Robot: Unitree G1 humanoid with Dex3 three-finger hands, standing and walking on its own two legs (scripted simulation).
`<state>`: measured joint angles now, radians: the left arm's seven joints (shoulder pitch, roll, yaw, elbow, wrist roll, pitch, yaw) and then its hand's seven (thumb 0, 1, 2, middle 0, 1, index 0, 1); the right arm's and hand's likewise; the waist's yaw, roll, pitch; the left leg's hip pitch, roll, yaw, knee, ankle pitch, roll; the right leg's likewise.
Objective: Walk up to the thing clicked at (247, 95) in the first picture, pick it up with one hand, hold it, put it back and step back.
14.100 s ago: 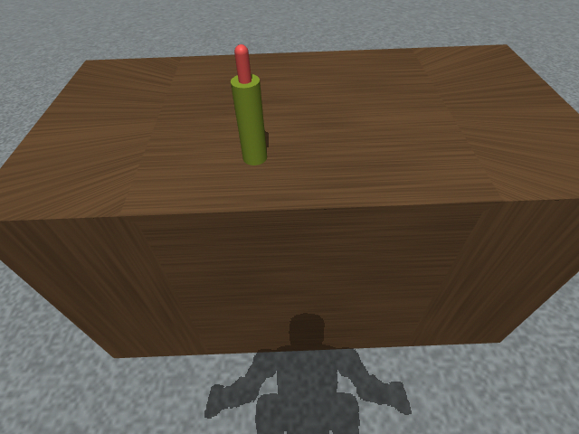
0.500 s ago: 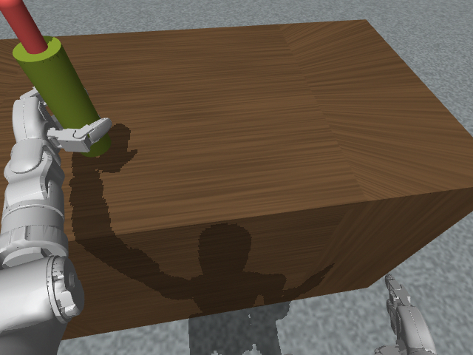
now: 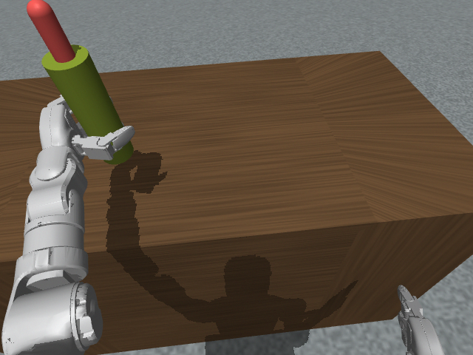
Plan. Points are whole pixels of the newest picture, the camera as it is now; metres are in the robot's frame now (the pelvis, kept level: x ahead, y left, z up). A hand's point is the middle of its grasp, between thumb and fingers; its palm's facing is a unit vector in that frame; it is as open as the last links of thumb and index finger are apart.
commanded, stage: lift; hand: left
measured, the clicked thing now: (86, 95) +0.43 +0.21 +0.26
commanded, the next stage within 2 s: hold in 1.00 s
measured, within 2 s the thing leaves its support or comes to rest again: neither
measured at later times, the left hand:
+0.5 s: hand (91, 125) +0.36 +0.19 +0.26, palm faces +0.19 -0.98 +0.02, open 8.7 cm
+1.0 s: hand (84, 124) +0.33 +0.17 +0.28, palm faces +0.17 -0.98 +0.03, open 8.7 cm
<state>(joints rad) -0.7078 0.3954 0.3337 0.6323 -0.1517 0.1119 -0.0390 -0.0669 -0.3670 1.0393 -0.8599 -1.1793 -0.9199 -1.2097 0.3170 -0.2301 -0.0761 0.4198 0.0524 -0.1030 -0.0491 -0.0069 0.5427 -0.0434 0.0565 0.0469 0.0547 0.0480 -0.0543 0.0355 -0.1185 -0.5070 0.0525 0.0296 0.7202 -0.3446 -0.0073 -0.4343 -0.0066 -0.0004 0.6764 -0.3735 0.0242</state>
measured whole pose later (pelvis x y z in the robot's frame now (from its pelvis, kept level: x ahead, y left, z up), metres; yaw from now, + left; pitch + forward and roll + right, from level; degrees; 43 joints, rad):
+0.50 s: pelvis -0.02 -0.01 +0.01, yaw +2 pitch +0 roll +0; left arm -0.57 0.31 0.31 0.18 -0.21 0.49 -0.03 -0.07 -0.36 1.05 -0.85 -1.20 -0.91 -1.23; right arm 0.31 -0.23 -0.08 0.50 0.06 -0.17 -0.06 -0.01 0.55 -0.04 0.06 0.05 0.05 0.05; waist 0.00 0.05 -0.08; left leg -0.33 0.03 0.01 0.58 -0.26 -0.02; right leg -0.27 -0.03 -0.02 0.60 -0.33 0.01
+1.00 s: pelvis -0.03 -0.01 +0.01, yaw +2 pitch -2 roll +0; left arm -0.56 0.29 0.30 0.04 -0.23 0.64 0.00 -0.07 -0.37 1.05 -0.85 -1.20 -0.91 -1.23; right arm 0.27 -0.23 -0.10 0.61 0.06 -0.22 -0.06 -0.01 0.55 -0.04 0.05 0.05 0.05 0.05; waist 0.01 0.06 -0.08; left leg -0.29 0.03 0.01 0.56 -0.24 -0.02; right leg -0.23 -0.03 -0.03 0.58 -0.31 0.01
